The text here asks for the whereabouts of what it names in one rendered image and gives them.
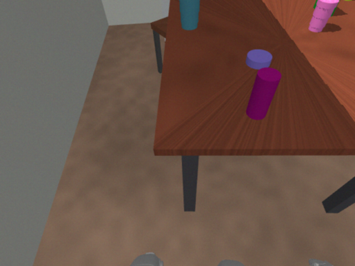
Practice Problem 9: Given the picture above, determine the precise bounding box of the table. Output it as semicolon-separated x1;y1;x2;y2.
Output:
153;0;355;213

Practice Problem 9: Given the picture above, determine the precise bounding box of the chair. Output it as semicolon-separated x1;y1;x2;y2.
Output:
151;17;168;73

